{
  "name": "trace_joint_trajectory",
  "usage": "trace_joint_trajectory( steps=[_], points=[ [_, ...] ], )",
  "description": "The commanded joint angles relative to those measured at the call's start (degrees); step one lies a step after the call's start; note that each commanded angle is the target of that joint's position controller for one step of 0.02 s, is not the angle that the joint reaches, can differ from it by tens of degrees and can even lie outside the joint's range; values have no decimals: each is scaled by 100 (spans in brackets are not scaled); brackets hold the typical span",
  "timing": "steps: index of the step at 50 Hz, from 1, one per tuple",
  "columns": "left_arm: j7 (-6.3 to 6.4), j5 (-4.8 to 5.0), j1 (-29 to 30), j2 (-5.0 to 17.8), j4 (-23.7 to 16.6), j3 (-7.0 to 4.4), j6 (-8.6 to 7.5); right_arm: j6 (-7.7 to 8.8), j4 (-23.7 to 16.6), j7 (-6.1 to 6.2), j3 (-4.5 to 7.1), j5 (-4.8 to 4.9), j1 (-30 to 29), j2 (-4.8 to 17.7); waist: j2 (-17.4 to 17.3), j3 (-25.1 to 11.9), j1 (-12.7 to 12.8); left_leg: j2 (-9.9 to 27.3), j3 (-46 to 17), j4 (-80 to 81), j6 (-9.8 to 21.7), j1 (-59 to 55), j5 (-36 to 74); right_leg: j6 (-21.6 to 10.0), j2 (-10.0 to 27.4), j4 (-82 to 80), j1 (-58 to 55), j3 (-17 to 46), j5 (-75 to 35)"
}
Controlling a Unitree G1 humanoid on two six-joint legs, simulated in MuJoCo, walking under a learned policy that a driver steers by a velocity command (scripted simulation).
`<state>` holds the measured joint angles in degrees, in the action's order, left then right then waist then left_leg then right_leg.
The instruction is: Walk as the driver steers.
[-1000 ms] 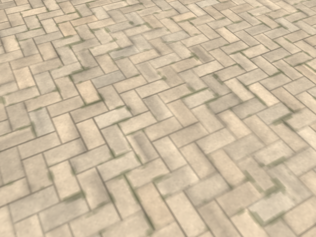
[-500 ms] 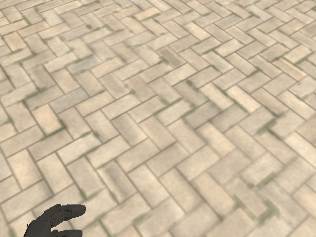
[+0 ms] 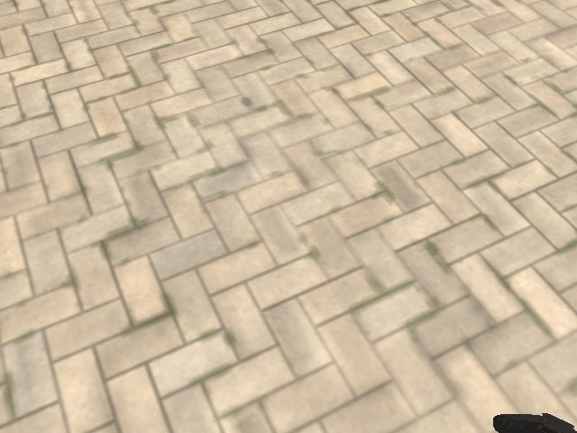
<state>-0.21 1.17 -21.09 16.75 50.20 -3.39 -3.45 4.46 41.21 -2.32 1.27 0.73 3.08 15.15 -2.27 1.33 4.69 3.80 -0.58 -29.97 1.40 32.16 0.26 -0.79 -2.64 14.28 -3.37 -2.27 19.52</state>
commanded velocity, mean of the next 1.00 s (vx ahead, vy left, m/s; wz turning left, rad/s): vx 0.50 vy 0.00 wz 0.12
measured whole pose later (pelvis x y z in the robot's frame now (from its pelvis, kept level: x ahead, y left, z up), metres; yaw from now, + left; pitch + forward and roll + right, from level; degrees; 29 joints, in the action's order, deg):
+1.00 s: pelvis +0.56 -0.01 +0.01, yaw +9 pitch +1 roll -2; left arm 0.3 -0.2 -16.4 15.1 52.9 -3.2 -5.0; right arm 2.3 45.1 -1.7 3.2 1.1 8.4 15.3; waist -2.2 1.3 3.6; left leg 5.7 -1.2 -38.0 1.3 37.8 3.4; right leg -1.7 -2.7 10.8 -4.2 -11.5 15.9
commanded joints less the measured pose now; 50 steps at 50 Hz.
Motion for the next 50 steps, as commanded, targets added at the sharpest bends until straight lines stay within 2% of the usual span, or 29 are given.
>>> trace_joint_trajectory(
  steps=[1, 2, 3, 4, 5, 6, 7, 8, 11, 13, 18, 21, 24, 26, 27, 28, 29, 30, 31, 32, 33, 34, 35, 37, 39, 42, 45, 48, 50],
  points=[
    [66, 2, 185, 1031, -204, -238, 63, 102, -188, 2, 330, -12, 608, 880, 608, -358, -738, -283, 261, 261, 330, -1144, -400, -725, 1498, 1055, 32, 533, -4116],
    [84, -69, 135, 809, -254, -143, 77, 89, 60, 58, 467, -35, 1548, 1186, 415, -1082, -1110, -44, 43, 64, 549, -2651, -241, -536, 1181, 2331, 676, 290, -3837],
    [44, -105, -522, 229, -411, 45, -17, 60, 137, 91, 605, -150, 2159, 1782, -768, -2009, -976, 1425, -2335, 117, 1401, -5011, -953, -106, 379, 4614, 2952, -14, -1828],
    [18, -81, -479, 234, -314, 75, -136, 32, 204, 71, 527, -46, 2364, 1457, -1345, -2401, -1076, 1838, -4115, 1094, 1706, -5488, -1746, -13, -100, 5655, 4009, 660, 1301],
    [-31, 83, -18, 774, -434, -69, -225, 36, 165, 72, 408, -16, 2044, 1150, -856, -1636, -1103, 1709, -3584, 1260, 1444, -4960, -2273, -112, 267, 6109, 4599, 945, 1161],
    [-39, 141, 431, 805, -570, -67, -267, 29, 81, 86, 365, -36, 1635, 1017, -490, -997, -980, 1516, -2836, 1355, 1277, -4162, -2036, -181, 573, 5971, 4681, 740, 669],
    [-19, 53, 672, 754, -614, -67, -266, 36, 59, 74, 323, -82, 1295, 879, -146, -514, -823, 1294, -2271, 1542, 1209, -3355, -1510, -170, 792, 5596, 4537, 627, 229],
    [-2, -10, 625, 712, -588, -100, -215, 75, 29, 68, 278, -132, 1087, 723, -239, -366, -620, 1111, -1891, 1703, 1137, -2845, -1041, -158, 987, 5254, 4188, 676, -104],
    [23, -51, 376, 425, -463, -58, -39, 166, 106, 59, 290, -103, 1000, 729, -281, -278, -386, 908, -1259, 2099, 1225, -2259, -284, -2, 1075, 4842, 3747, 606, -513],
    [46, -95, 723, 387, -584, -46, -2, 185, 217, 102, 327, -91, 1123, 845, -141, -99, -422, 891, -984, 2254, 1277, -2269, 87, 125, 1111, 4306, 4061, 588, -963],
    [-34, -89, 1668, 191, -811, 33, -96, 106, 444, 207, 353, -35, 1483, 979, -93, 117, -731, 621, -330, 2359, 1025, -2442, 148, 188, 918, 2484, 3966, 372, -2434],
    [-114, -44, 2188, 186, -968, 60, -142, 43, 645, 226, 377, 6, 1832, 1056, -73, 254, -930, 768, -321, 2277, 1019, -2807, 10, 148, 781, 1903, 3929, 294, -2598],
    [-212, -25, 2460, 268, -1117, 53, -186, -59, 798, 256, 410, 35, 1972, 1092, -112, 327, -920, 1048, -410, 1978, 957, -3430, 314, -31, 719, 1557, 4080, 354, -2173],
    [-254, -30, 2302, 391, -1099, 14, -208, -117, 841, 285, 442, 48, 1915, 1147, -194, 204, -755, 1154, -436, 1657, 858, -3717, 917, -187, 622, 1423, 3781, 293, -1742],
    [-251, -39, 1995, 505, -1020, -41, -217, -143, 833, 298, 456, 49, 1820, 1196, -269, 5, -560, 1104, -377, 1290, 789, -3760, 1741, -287, 472, 1371, 3280, 156, -1557],
    [-223, -55, 1302, 681, -804, -152, -220, -181, 818, 310, 437, 45, 1709, 1161, -229, -418, -175, 873, -170, 472, 659, -3622, 2533, -437, 288, 1224, 2295, -26, -1624],
    [-167, -88, 329, 992, -532, -286, -211, -194, 747, 327, 347, -17, 1744, 965, -39, -1153, 203, 574, 48, -811, 474, -2874, 2085, -684, 607, 1442, 703, 291, -1768],
    [-125, -170, -360, 1579, -418, -432, -171, -93, 592, 273, 160, -71, 2357, 396, 1149, -2055, 93, -256, 339, -3077, 33, -514, -68, -1565, 2086, 1396, -1687, 2704, -1048],
    [-134, -62, -474, 1220, -357, -332, -144, 35, 681, 254, 139, -42, 2274, 402, 1645, -2385, 177, -714, -365, -4103, -39, 514, -3309, -1841, 2490, 482, -2073, 4351, -323],
    [-120, -43, -99, 918, -410, -220, -145, 131, 561, 206, 281, 149, 1822, 911, 1223, -1547, 203, -356, -687, -4547, 73, 1090, -3160, -1544, 2371, 320, -1443, 3681, 142],
    [-98, -75, 324, 751, -500, -172, -144, 166, 457, 202, 286, 226, 1432, 953, 886, -938, 71, -46, -520, -4390, 143, 1117, -2646, -1334, 2193, 188, -614, 2880, -53],
    [-106, -114, 680, 564, -514, -118, -165, 146, 433, 223, 299, 161, 1241, 903, 607, -474, -101, 170, -440, -4007, 125, 938, -2203, -1217, 1974, -56, 189, 2302, -436],
    [-109, -163, 905, 393, -524, -71, -220, 69, 472, 247, 343, 112, 1311, 863, 750, -300, -302, 354, -510, -3695, 110, 592, -1878, -1098, 1792, -247, 694, 1857, -787],
    [-121, -197, 1047, 357, -452, -80, -301, -99, 596, 262, 321, 103, 1600, 608, 825, -205, -492, 419, -536, -3535, 24, 144, -1577, -1081, 1658, -568, 1240, 1291, -1249],
    [-92, -219, 1014, 482, -339, -122, -361, -190, 527, 286, 321, 95, 1483, 519, 690, -34, -541, 424, -613, -3290, -70, 359, -1196, -1114, 1660, -758, 1372, 837, -1707],
    [-13, -228, 924, 574, -215, -147, -359, -176, 389, 263, 332, 57, 1126, 489, 558, 85, -469, 351, -650, -2406, -142, 680, -247, -1022, 1556, -829, 1161, 219, -2218],
    [51, -196, 867, 667, -157, -150, -328, -129, 218, 155, 270, 33, 580, 345, 495, 212, -270, 271, -227, -1343, -111, 438, 533, -866, 1429, -912, 1083, -333, -2326],
    [89, -133, 501, 785, 12, -190, -230, -127, -57, 53, 212, 31, 29, 248, 366, 394, -32, 227, -22, -779, -14, 664, 537, -853, 1652, -792, 445, -521, -2536],
    [100, -83, 354, 843, 92, -221, -116, -136, -248, -24, 211, 37, -194, 271, 370, 451, 5, 174, 95, -576, 93, 898, 171, -807, 1823, -532, -108, -606, -2940]
  ],
)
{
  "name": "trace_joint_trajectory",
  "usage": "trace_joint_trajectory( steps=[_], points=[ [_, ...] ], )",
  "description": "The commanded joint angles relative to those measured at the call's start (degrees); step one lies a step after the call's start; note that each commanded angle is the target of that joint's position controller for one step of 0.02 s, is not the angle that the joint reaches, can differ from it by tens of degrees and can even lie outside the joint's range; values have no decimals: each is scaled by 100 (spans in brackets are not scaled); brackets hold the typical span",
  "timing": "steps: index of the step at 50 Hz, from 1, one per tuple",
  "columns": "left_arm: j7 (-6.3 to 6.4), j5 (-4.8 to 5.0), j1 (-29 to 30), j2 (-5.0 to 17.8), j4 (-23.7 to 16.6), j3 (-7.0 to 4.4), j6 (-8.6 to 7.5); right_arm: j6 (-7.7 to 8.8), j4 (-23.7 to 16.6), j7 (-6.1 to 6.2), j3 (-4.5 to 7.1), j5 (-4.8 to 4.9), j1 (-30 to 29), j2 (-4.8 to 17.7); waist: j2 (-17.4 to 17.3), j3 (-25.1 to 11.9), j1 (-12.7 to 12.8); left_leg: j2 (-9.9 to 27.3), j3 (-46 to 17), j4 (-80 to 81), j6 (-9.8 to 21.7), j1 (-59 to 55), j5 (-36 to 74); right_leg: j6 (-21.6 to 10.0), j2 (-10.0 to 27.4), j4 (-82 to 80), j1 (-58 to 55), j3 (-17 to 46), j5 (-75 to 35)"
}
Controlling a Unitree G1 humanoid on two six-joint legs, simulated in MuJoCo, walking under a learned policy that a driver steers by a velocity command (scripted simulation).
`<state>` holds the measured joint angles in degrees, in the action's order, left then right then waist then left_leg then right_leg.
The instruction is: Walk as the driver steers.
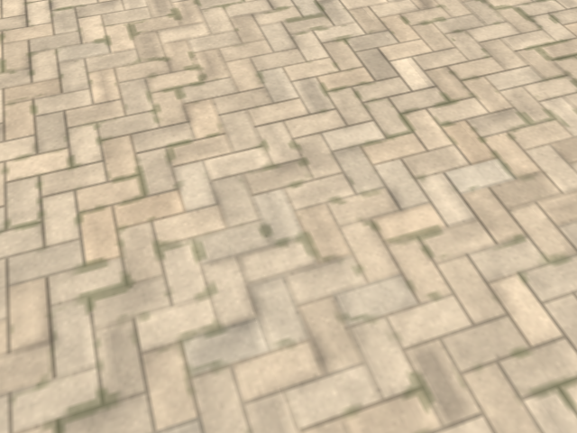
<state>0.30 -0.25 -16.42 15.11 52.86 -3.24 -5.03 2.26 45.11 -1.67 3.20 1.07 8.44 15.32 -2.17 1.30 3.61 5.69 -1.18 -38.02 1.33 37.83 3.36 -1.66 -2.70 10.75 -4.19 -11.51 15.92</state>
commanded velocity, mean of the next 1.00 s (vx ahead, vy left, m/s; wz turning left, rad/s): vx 0.27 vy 0.00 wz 0.02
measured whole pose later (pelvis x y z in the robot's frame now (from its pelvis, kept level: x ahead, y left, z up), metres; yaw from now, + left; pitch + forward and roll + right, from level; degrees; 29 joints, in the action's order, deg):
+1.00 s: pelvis +0.41 +0.07 -0.01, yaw -2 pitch +2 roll +0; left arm 1.5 0.9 -9.6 17.5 40.7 -4.6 2.5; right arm 0.8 41.7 1.8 3.5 0.1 9.9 16.3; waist 1.2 1.6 1.4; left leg -1.5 -5.9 -30.9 -2.1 19.9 -14.6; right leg -1.1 -7.5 28.2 23.2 11.6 6.4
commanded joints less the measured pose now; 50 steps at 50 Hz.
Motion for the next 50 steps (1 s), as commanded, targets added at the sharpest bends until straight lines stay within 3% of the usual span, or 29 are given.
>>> trace_joint_trajectory(
  steps=[1, 4, 5, 6, 7, 8, 9, 10, 11, 13, 16, 18, 21, 24, 26, 28, 29, 30, 31, 32, 33, 34, 35, 36, 38, 42, 47, 49, 50],
  points=[
    [59, 82, -116, 1045, -162, -254, 101, 79, -721, -130, 31, 6, -767, 284, 395, 442, 70, -72, 242, 290, 173, 327, -400, -672, 1898, 10, -231, 263, -2987],
    [136, 116, 92, 1262, -254, -328, 250, 29, -768, -189, 194, 6, -210, 585, 698, -87, -397, -591, 727, 240, 502, -723, -1285, -477, 1898, 1285, -443, 28, -5632],
    [162, 119, 186, 1289, -290, -332, 299, 16, -620, -166, 330, 23, 501, 811, 671, -470, -810, -828, 805, 413, 672, -1674, -1266, -361, 1765, 2277, -194, -73, -5948],
    [183, 101, 225, 1220, -358, -291, 290, -13, -390, -71, 527, 34, 1459, 1174, 382, -962, -1295, -804, 392, 750, 925, -3293, -1026, -141, 1519, 3730, 779, -127, -5046],
    [110, -90, -201, 504, -628, -73, 169, -40, -320, 42, 674, 55, 1744, 1809, -991, -1451, -928, 614, -2273, 939, 1766, -5346, -1496, 219, 638, 5852, 3241, -44, -851],
    [3, -12, -111, 464, -729, 14, -94, 44, -515, 11, 575, 23, 1712, 1686, -946, -2253, -875, 1403, -4767, 1908, 2468, -6181, -2052, 263, -111, 6916, 4440, 1313, 1882],
    [-87, 221, 547, 880, -889, -102, -264, 104, -502, -5, 451, -30, 1599, 1267, -470, -1726, -1096, 1230, -4041, 2098, 2091, -5904, -1937, 120, 276, 7013, 5014, 1757, 1475],
    [-104, 263, 765, 866, -975, -83, -356, 148, -523, -1, 404, -19, 1302, 1094, -160, -1082, -932, 989, -3186, 2099, 1849, -5102, -1527, 12, 536, 6584, 5027, 1682, 954],
    [-61, 139, 777, 822, -920, -98, -377, 159, -592, 4, 362, -12, 903, 952, 232, -684, -658, 734, -2584, 2146, 1656, -4254, -984, 32, 755, 6019, 4721, 1640, 607],
    [-39, 12, 624, 891, -878, -173, -239, 159, -769, 42, 272, -88, 505, 731, 54, -437, -326, 444, -2044, 2396, 1555, -3244, -209, 155, 941, 5438, 4010, 1643, 232],
    [-12, -69, 696, 670, -970, -137, -77, 179, -775, 142, 326, -46, 599, 934, 17, -315, -260, 263, -1589, 2561, 1587, -2621, 335, 464, 869, 4636, 3839, 1472, -215],
    [-15, -66, 968, 537, -1022, -75, -51, 153, -720, 225, 314, -79, 614, 943, -85, -159, -337, 70, -996, 2474, 1369, -2429, 1236, 577, 781, 3681, 3737, 1309, -952],
    [-115, -28, 1348, 366, -1065, 17, -127, 101, -514, 277, 257, -102, 958, 827, -249, -317, -661, -123, -495, 2306, 1004, -2409, 1458, 498, 526, 2533, 3067, 1117, -2516],
    [-191, 20, 1449, 523, -1089, -11, -141, 101, -350, 272, 208, -150, 977, 791, -319, -310, -707, 157, -584, 2116, 903, -2885, 1241, 268, 492, 2094, 3039, 1235, -2664],
    [-241, -4, 1345, 686, -1086, -65, -148, 92, -271, 273, 212, -171, 851, 810, -315, -318, -598, 367, -661, 1761, 842, -3240, 1382, 60, 463, 1990, 3051, 1309, -2150],
    [-263, -38, 765, 890, -934, -163, -158, 49, -259, 310, 223, -134, 582, 832, -258, -453, -226, 266, -534, 957, 658, -3401, 1939, -144, 272, 1669, 2534, 1188, -1961],
    [-252, -66, 402, 1171, -872, -259, -166, 26, -292, 345, 218, -155, 667, 812, 63, -726, -108, -108, -303, 24, 411, -3297, 1686, -300, 436, 1558, 1894, 1405, -3291],
    [-239, -134, 197, 1585, -968, -330, -146, 43, -436, 364, 162, -275, 1123, 671, 1001, -1362, -343, -698, -63, -1640, 34, -2222, -279, -950, 1374, 1855, 497, 2700, -5206],
    [-240, -130, 116, 1427, -995, -275, -58, 36, -401, 339, 58, -269, 1624, 415, 1844, -1958, -432, -1290, -108, -3193, -324, -854, -4094, -1908, 2324, 1548, -605, 4358, -5555],
    [-243, 9, 141, 1151, -1073, -222, 23, -16, -373, 296, 109, -157, 1460, 786, 1230, -2084, -285, -1041, -607, -3659, -315, -548, -4101, -1867, 2228, 1252, -462, 4669, -3863],
    [-218, 72, 467, 1030, -1197, -203, 104, -106, -469, 308, 156, -54, 951, 877, 818, -1492, -218, -863, -570, -3831, -333, -192, -3717, -1651, 1982, 1101, 99, 4258, -2553],
    [-178, 89, 667, 939, -1265, -166, 191, -189, -523, 343, 169, -70, 652, 870, 453, -1064, -226, -719, -502, -3628, -339, -127, -3421, -1452, 1799, 870, 781, 3960, -1704],
    [-124, 65, 805, 933, -1316, -161, 262, -262, -588, 389, 193, -118, 481, 872, 408, -770, -292, -575, -510, -3239, -335, -285, -3165, -1319, 1668, 675, 1424, 3814, -1110],
    [-86, 16, 896, 942, -1346, -167, 326, -305, -641, 416, 194, -134, 446, 805, 602, -600, -397, -535, -477, -2725, -333, -585, -3014, -1183, 1409, 515, 1902, 3625, -711],
    [-20, -40, 932, 984, -1403, -213, 415, -288, -610, 455, 149, -150, 550, 580, 971, -608, -450, -667, -298, -1834, -393, -988, -2873, -1081, 1081, 451, 2203, 3302, -760],
    [94, 62, 884, 1150, -1510, -328, 507, -235, -589, 465, 138, -144, 467, 552, 973, -954, -353, -743, -377, -902, -525, -1384, -2339, -1074, 1024, 551, 2140, 3404, -578],
    [130, 94, 853, 1129, -1589, -361, 664, -113, -654, 381, 168, -92, 310, 601, 1103, -788, -281, -822, -418, 133, -453, -1694, -2147, -930, 961, 673, 2078, 3879, -128],
    [155, 147, 935, 1090, -1638, -352, 736, -35, -571, 326, 203, -72, 564, 611, 1099, -727, -480, -819, -297, 1189, -300, -2316, -1572, -731, 764, 929, 2234, 3877, -167],
    [165, 162, 804, 957, -1638, -313, 754, -17, -556, 331, 272, -111, 698, 824, 892, -745, -498, -371, -560, 1638, -121, -2831, -1395, -494, 526, 1255, 2565, 3696, 202]
  ],
)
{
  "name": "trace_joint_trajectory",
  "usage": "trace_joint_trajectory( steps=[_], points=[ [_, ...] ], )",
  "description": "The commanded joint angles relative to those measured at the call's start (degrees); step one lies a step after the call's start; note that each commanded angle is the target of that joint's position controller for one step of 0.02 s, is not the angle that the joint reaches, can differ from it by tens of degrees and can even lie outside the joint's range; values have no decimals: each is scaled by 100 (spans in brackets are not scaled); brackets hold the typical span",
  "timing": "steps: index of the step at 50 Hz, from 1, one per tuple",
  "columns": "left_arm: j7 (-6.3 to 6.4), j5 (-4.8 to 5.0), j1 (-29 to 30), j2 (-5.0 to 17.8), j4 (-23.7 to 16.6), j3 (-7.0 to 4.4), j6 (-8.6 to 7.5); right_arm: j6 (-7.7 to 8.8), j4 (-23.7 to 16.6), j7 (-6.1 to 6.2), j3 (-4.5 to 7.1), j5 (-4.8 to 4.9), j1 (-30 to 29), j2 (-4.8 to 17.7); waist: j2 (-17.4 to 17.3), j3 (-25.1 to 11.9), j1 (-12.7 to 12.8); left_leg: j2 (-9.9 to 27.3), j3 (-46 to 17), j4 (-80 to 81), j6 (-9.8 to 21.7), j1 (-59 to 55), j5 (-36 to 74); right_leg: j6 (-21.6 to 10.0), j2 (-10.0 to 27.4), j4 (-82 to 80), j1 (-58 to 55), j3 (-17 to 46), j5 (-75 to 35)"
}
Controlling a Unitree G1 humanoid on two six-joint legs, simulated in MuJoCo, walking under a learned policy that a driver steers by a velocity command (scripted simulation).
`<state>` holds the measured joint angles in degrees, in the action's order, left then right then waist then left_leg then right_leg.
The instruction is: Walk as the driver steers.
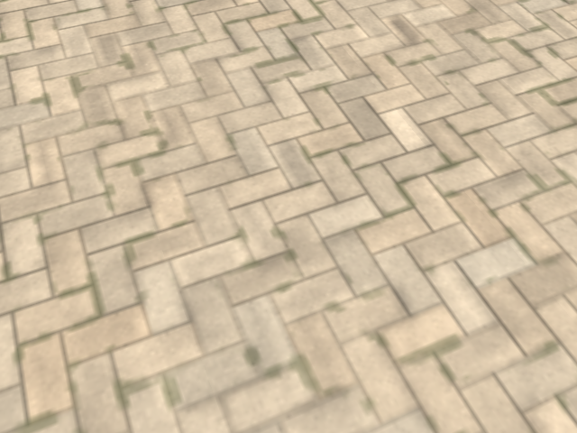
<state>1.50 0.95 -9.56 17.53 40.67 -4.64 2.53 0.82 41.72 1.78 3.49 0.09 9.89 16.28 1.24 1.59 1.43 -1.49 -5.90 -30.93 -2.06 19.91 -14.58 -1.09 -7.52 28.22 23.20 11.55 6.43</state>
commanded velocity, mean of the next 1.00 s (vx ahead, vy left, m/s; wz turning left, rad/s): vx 0.19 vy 0.00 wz -0.58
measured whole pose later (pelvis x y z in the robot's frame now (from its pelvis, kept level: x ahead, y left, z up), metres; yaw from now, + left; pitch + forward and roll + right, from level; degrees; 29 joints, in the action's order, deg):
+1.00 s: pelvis +0.16 -0.05 +0.01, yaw -35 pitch +2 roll +1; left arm 0.7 1.8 -19.8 17.9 39.4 -4.0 -1.0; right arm 6.2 40.6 -0.8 4.0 -0.2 11.1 15.7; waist 2.6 -1.1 0.9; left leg -1.3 0.6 -27.0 1.0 15.7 -12.8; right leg -1.2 -1.8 62.1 23.0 7.0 24.0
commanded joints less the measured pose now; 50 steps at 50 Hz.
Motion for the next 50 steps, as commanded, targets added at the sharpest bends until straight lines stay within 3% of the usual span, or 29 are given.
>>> trace_joint_trajectory(
  steps=[1, 2, 3, 4, 6, 8, 12, 14, 18, 20, 21, 22, 23, 24, 25, 26, 27, 29, 31, 35, 40, 43, 44, 45, 46, 47, 48, 49, 50],
  points=[
    [26, 21, -25, 428, -486, -103, -13, 90, -293, 24, 343, -162, 524, 1206, -597, -754, -122, 1573, -1281, 1313, 771, -1449, 425, -210, 427, 656, 608, 583, 2071],
    [2, 29, 54, 581, -626, -170, -92, 56, -323, 6, 383, -359, 323, 1332, -1878, -533, -59, 2337, -2382, 1623, 1515, -1002, 1216, 56, -118, 2034, 1198, -340, 2798],
    [-14, -49, -146, 959, -493, -292, -129, 81, -510, 24, 286, -345, -5, 993, -1361, -510, 7, 2359, -2132, 1489, 1626, -916, 1554, 225, 237, 3076, 1179, -200, 2619],
    [-18, -9, -306, 1013, -335, -345, -94, 86, -579, 51, 226, -244, -245, 754, -952, -479, 94, 2020, -1520, 1320, 1390, -921, 1736, 313, 272, 3487, 1182, -271, 2306],
    [24, -16, -452, 769, -210, -302, 35, 73, -606, 77, 175, -81, -351, 632, -773, -391, 49, 1671, -837, 1131, 1186, -1145, 2039, 533, 368, 4102, 1401, -387, 1867],
    [-9, 44, -231, 562, -363, -225, 70, 17, -569, 101, 171, -99, -194, 654, -890, -319, -82, 1494, -360, 1142, 1252, -1239, 2346, 677, 465, 3966, 1447, -681, 1636],
    [-89, 56, 269, 413, -711, -126, 49, -90, -494, 137, 275, -109, 141, 881, -1134, -505, -402, 1722, -151, 1093, 1437, -1851, 2541, 802, 780, 2868, 1287, -932, 1622],
    [-145, 39, 305, 374, -796, -91, 52, -115, -517, 101, 336, -85, 48, 1025, -1191, -570, -416, 1807, 47, 1093, 1452, -1665, 2618, 729, 869, 2311, 762, -1134, 1667],
    [-235, 39, 201, 501, -872, -148, 115, -109, -475, -2, 400, 32, -29, 1137, -1280, -576, -364, 1951, 252, 922, 1387, -1514, 2605, 465, 810, 1269, 45, -1466, 1508],
    [-280, 38, -124, 480, -790, -189, 131, -96, -444, -15, 408, 154, -172, 1121, -1188, -590, -112, 1889, 482, 509, 1112, -1314, 2407, 170, 695, 129, -613, -1633, 721],
    [-249, 21, -357, 581, -710, -248, 128, -70, -333, -29, 372, 172, 38, 961, -931, -647, -41, 1710, 750, 68, 778, -946, 1920, -29, 602, -478, -1271, -1516, 85],
    [-176, 42, -663, 992, -682, -378, 110, -56, -297, -60, 307, 13, 260, 681, 123, -809, -58, 1276, 1297, -1079, 252, 188, 302, -383, 1292, -690, -2373, -405, -1037],
    [-125, 11, -854, 1642, -768, -489, 51, -32, -707, -72, 160, -254, -57, 359, 1723, -780, -48, 374, 1398, -2599, -209, 2108, -2448, -1499, 2713, -688, -2955, 1769, -1383],
    [-194, -129, -1158, 1371, -741, -429, -129, 51, -812, -60, 242, -117, -568, 628, 1123, -1064, 482, 298, 365, -3385, -135, 2451, -2422, -2029, 2905, -1133, -2707, 2332, 358],
    [-210, -124, -1024, 1136, -665, -328, -265, 98, -847, -99, 303, 47, -721, 813, 910, -687, 348, 460, 188, -3450, 35, 2673, -1860, -1771, 2630, -1407, -2531, 2056, 1877],
    [-182, -40, -759, 952, -651, -268, -328, 135, -767, -111, 361, 76, -706, 917, 726, -324, 205, 567, 185, -3266, 134, 2727, -1314, -1477, 2389, -1547, -2238, 1804, 2665],
    [-144, 8, -568, 828, -677, -195, -344, 164, -697, -103, 391, 15, -679, 974, 719, -124, 120, 601, 176, -3026, 133, 2709, -907, -1333, 2247, -1652, -2051, 1659, 2731],
    [-66, -49, -440, 770, -735, -136, -359, 268, -632, -143, 375, -43, -551, 851, 755, -96, -25, 490, 250, -2645, 68, 2267, -148, -1209, 1930, -1807, -1738, 1314, 2309],
    [-23, -86, -536, 798, -704, -145, -419, 373, -555, -188, 333, -30, -557, 713, 617, -148, -14, 378, 304, -2019, 6, 2027, 392, -1165, 1785, -1786, -1712, 1027, 1684],
    [-7, 6, -775, 989, -560, -217, -462, 465, -593, -255, 228, 21, -898, 510, 689, -53, 139, 162, 292, -674, -125, 1348, 779, -1115, 1632, -1634, -1359, 837, 1307],
    [-59, 66, -964, 1022, -456, -232, -435, 578, -687, -333, 241, 136, -1016, 675, 697, -1, 161, 54, 191, 53, -47, 512, 575, -1102, 1705, -1345, -1082, 1414, 1607],
    [-75, 56, -864, 733, -483, -146, -406, 667, -524, -300, 326, 126, -333, 791, 707, -180, -256, 79, 278, 630, 193, -731, 609, -851, 1389, -729, -812, 1491, 1514],
    [-70, 25, -807, 458, -529, -58, -418, 688, -437, -249, 392, 69, 250, 955, 534, -493, -546, 515, -77, 687, 401, -1700, 433, -626, 1119, 47, -339, 1205, 1576],
    [-66, 24, -858, 23, -717, 70, -449, 682, -347, -190, 480, -90, 911, 1402, -705, -1054, -701, 1648, -1658, 1108, 911, -3139, -748, -246, 444, 1840, 932, 304, 2199],
    [-29, 158, -997, 295, -912, 33, -502, 628, -162, -271, 542, -113, 1305, 1586, -1862, -1150, -598, 2496, -3716, 1705, 1501, -3371, -2420, -105, 345, 3297, 2059, -81, 2878],
    [-30, 172, -1020, 750, -750, -84, -503, 608, -258, -280, 406, -27, 942, 1132, -1338, -545, -528, 2420, -3396, 1810, 1444, -2918, -2720, -57, 724, 3917, 2412, -18, 2440],
    [-51, 113, -796, 827, -694, -116, -483, 570, -301, -247, 327, 6, 755, 860, -1060, -153, -522, 2137, -2591, 1773, 1256, -2550, -2092, -22, 882, 4103, 2471, -166, 1976],
    [-65, 68, -740, 747, -652, -116, -474, 539, -323, -219, 267, -19, 555, 707, -826, -45, -436, 1892, -1971, 1826, 1134, -2256, -1393, 14, 1000, 4059, 2345, -258, 1590],
    [-98, 57, -618, 679, -681, -122, -467, 519, -294, -194, 220, -42, 452, 588, -822, 85, -387, 1768, -1498, 1898, 1094, -2007, -715, 45, 1139, 3946, 2273, -278, 1305]
  ],
)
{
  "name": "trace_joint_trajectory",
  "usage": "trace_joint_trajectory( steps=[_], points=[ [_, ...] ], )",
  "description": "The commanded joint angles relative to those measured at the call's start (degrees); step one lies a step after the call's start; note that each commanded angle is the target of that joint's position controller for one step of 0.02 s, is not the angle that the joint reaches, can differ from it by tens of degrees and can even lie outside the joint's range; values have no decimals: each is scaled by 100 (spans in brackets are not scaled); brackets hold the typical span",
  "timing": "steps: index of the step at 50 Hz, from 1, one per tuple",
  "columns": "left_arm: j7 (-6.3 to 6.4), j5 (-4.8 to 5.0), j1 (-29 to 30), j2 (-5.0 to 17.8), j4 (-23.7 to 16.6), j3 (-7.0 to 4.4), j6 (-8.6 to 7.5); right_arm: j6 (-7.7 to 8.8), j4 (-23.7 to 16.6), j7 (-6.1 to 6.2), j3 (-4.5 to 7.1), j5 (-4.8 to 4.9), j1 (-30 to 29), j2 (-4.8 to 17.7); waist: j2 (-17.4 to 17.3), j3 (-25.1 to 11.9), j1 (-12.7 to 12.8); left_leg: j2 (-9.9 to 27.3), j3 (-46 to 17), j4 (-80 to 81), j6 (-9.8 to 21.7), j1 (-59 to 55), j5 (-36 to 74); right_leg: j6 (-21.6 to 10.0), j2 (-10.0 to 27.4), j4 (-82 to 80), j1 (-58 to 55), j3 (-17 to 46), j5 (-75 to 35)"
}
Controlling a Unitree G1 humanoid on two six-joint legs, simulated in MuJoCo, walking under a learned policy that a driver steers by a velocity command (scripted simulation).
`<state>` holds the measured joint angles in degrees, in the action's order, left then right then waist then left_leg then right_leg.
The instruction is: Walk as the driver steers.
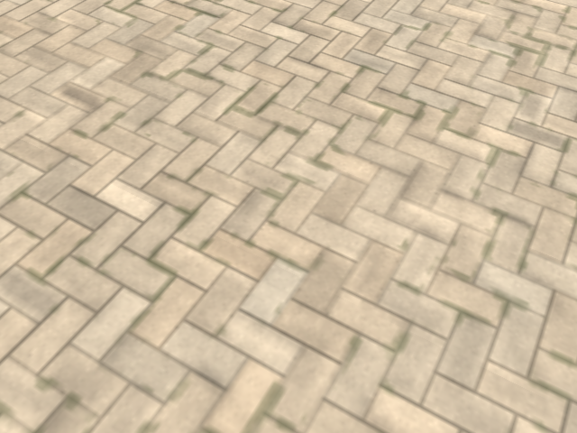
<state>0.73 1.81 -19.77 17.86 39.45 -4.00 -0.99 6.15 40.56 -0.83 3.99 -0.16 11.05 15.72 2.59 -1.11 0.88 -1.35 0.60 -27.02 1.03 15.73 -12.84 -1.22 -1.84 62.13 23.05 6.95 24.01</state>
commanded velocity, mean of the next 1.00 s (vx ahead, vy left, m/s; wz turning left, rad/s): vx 0.49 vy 0.00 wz -0.60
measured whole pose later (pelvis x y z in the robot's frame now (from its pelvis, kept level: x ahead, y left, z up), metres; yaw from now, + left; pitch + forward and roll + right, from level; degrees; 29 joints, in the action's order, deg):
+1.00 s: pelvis +0.55 -0.15 +0.00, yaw -36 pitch +1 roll +1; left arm 0.6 1.6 -19.0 18.0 40.5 -3.5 -0.8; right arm 5.4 40.0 -0.7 2.7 -0.6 9.7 15.6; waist 2.2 2.1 0.9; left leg -1.5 2.5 -27.9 1.4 18.2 -10.5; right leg -0.5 -0.9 68.5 24.7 5.2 22.4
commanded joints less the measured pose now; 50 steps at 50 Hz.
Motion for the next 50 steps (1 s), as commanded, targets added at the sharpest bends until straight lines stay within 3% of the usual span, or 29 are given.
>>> trace_joint_trajectory(
  steps=[1, 3, 8, 11, 14, 16, 17, 18, 19, 20, 21, 22, 23, 24, 25, 28, 31, 34, 36, 39, 41, 42, 43, 44, 45, 46, 47, 48, 50],
  points=[
    [-58, -21, 455, 542, -578, -170, -100, -11, -163, 87, 147, -42, 303, 615, -981, 386, -303, 1620, -1721, 1631, 730, -1346, -498, 70, 671, 507, 2111, 97, -669],
    [-103, -15, 572, 349, -643, -118, -70, 29, -85, 99, 154, -36, 331, 648, -975, 406, -293, 1562, -1178, 1772, 816, -1194, 168, 155, 722, 415, 2120, -51, -980],
    [-196, -58, 1098, 163, -814, -22, -92, -8, 124, 126, 193, -23, 383, 875, -722, 473, -368, 1513, -116, 1857, 831, -1275, 1357, 271, 750, -922, 2080, -285, -2031],
    [-321, -61, 1650, 48, -953, 45, -136, -60, 265, 148, 215, 42, 558, 1029, -628, 637, -549, 1528, 356, 1877, 734, -1314, 1506, 149, 684, -1867, 1708, -647, -2473],
    [-424, -29, 1909, 130, -1092, 20, -136, -137, 393, 139, 260, 141, 699, 1204, -626, 707, -507, 1690, 642, 1672, 625, -1722, 2316, -113, 553, -2424, 1420, -883, -2200],
    [-436, -64, 1656, 365, -1096, -99, -102, -210, 407, 164, 315, 186, 700, 1402, -805, 365, -232, 1704, 888, 893, 516, -2018, 4461, -380, 166, -2543, 735, -1205, -1635],
    [-422, -65, 1120, 574, -987, -215, -73, -262, 401, 183, 334, 204, 693, 1478, -855, 11, 105, 1655, 1005, 51, 454, -2018, 5323, -549, -81, -2613, 10, -1337, -1433],
    [-360, -39, 154, 851, -742, -390, -36, -285, 368, 204, 300, 223, 646, 1415, -726, -496, 645, 1497, 1153, -1167, 296, -1480, 5302, -780, -288, -2932, -1416, -1328, -1776],
    [-235, 0, -727, 1237, -551, -546, 48, -254, 260, 212, 169, 73, 804, 1098, -102, -1027, 958, 1263, 1111, -2939, 69, -16, 3121, -1072, 333, -2952, -3216, -221, -1668],
    [-223, 34, -369, 1859, -650, -573, -34, -112, -103, 108, -112, -107, 1398, 302, 1393, -1713, 88, 80, 423, -4941, -212, 2321, -2097, -2190, 1858, -3641, -4802, 3293, -286],
    [-254, -2, -559, 1275, -786, -426, -123, 81, -154, 46, -15, 94, 656, 898, 626, -2136, 643, 131, -673, -5377, -126, 2831, -1985, -2155, 2019, -4438, -4813, 4105, 384],
    [-273, -67, -357, 1031, -679, -331, -207, 168, -342, 21, 41, 275, 116, 1103, 387, -1187, 636, 345, -619, -5196, -22, 3168, -1383, -1853, 1870, -4589, -4124, 3295, -104],
    [-270, -61, -5, 936, -683, -291, -250, 218, -354, 61, -1, 201, 40, 1008, -131, -674, 356, 585, -594, -4700, 4, 2940, -883, -1702, 1634, -4589, -3234, 2649, -786],
    [-259, -87, 368, 792, -734, -240, -255, 216, -297, 95, 18, 49, 62, 1003, -247, -362, 112, 734, -587, -4241, -49, 2584, -644, -1594, 1405, -4619, -2490, 2114, -1487],
    [-234, -177, 590, 703, -810, -197, -265, 160, -257, 88, 42, 4, 204, 1034, -81, -274, -98, 842, -641, -4051, -87, 2208, -459, -1571, 1257, -4731, -1991, 1823, -1961],
    [-157, -132, 643, 699, -698, -186, -306, -12, -222, 83, 11, -86, 254, 861, -70, -79, -242, 831, -467, -3448, -349, 1937, -210, -1632, 1079, -4950, -1225, 1336, -2729],
    [-46, -109, 410, 834, -513, -216, -286, -55, -430, 83, -73, -113, -425, 652, -41, 180, -48, 662, -367, -2271, -537, 2000, 831, -1458, 780, -4966, -872, 908, -2796],
    [3, -64, 144, 887, -352, -231, -232, -3, -581, 17, -142, -63, -1123, 504, 74, 239, 241, 331, -298, -960, -528, 1468, 1854, -1169, 551, -4844, -674, 767, -2258],
    [8, -31, -73, 927, -223, -249, -215, 37, -677, -31, -125, 10, -1414, 569, 125, 264, 354, 204, -366, -575, -483, 1257, 2033, -1112, 656, -4741, -784, 1018, -1967],
    [38, -3, -185, 837, -110, -236, -157, 87, -716, -81, -32, 45, -1427, 784, 265, 230, 283, 174, -589, -165, -315, 1212, 1571, -1013, 881, -4207, -1429, 1543, -1827],
    [46, -27, -112, 833, -94, -252, -104, 125, -648, -73, 45, 56, -1073, 892, 461, 164, 82, 145, -528, -70, -126, 791, 982, -914, 943, -3835, -1619, 1779, -2152],
    [34, -40, -41, 709, -118, -208, -91, 146, -529, -36, 124, 31, -561, 991, 449, -78, -194, 135, -413, 160, 35, 43, 1000, -773, 730, -3375, -1545, 1681, -2504],
    [4, -97, -11, 403, -201, -92, -102, 174, -461, 7, 208, -65, 198, 1211, 177, -801, -554, 754, -901, -10, 366, -1337, 922, -573, 421, -2125, -1078, 1373, -2269],
    [6, 8, -702, 45, -297, 23, -135, 114, -337, 38, 336, -167, 926, 1679, -1226, -1788, -484, 2106, -3093, 185, 1234, -3581, -147, -85, -395, -82, 821, 537, -485],
    [16, 56, -860, 338, -330, 24, -168, 51, -256, -27, 292, -13, 1064, 1399, -1983, -1897, -443, 2610, -4723, 824, 1429, -3811, -1587, 24, -230, 943, 1851, 437, 1004],
    [16, 82, -383, 811, -291, -107, -142, 11, -328, -2, 177, 35, 774, 970, -1272, -1041, -551, 2413, -4087, 1005, 1178, -3099, -2144, 80, 91, 1358, 2198, 465, 529],
    [23, 23, 68, 897, -376, -136, -107, -44, -367, 26, 125, 2, 473, 823, -839, -460, -525, 2187, -3232, 1071, 977, -2333, -1593, 111, 290, 1346, 2138, 186, 105],
    [13, -47, 324, 827, -453, -145, -100, -69, -325, 36, 80, -31, 253, 708, -677, -26, -420, 1938, -2581, 1214, 925, -1641, -885, 121, 458, 1078, 2010, 116, -198],
    [-32, -18, 271, 585, -454, -140, -44, -33, -250, 57, 41, -73, 86, 580, -936, 203, -202, 1607, -1707, 1518, 834, -944, -139, 104, 720, 697, 1543, 36, -535]
  ],
)
Velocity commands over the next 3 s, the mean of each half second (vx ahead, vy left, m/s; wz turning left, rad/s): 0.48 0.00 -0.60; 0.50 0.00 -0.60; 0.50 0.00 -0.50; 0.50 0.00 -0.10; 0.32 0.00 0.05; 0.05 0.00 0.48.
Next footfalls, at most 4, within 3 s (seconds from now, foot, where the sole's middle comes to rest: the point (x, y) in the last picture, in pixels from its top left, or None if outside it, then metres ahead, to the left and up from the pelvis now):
0.38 right None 0.34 -0.18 -0.77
0.86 left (339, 365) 0.69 -0.11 -0.77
1.38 right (490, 354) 0.73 -0.49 -0.77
1.90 left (494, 241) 1.10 -0.59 -0.77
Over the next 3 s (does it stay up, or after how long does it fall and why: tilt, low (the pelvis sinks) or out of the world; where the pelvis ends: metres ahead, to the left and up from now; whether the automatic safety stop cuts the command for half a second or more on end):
stays up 1.13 -0.75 0.01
